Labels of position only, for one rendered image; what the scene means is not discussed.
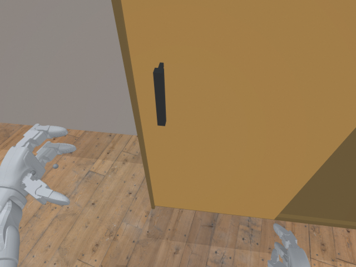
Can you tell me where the left robot forearm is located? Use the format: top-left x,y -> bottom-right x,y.
0,187 -> 27,267

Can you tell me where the left robot hand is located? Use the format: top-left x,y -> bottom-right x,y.
0,123 -> 76,205

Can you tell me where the right robot hand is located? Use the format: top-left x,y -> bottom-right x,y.
268,223 -> 310,267

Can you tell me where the wardrobe door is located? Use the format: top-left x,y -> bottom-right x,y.
121,0 -> 356,220
280,128 -> 356,222

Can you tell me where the handle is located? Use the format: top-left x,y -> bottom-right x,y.
153,62 -> 166,126

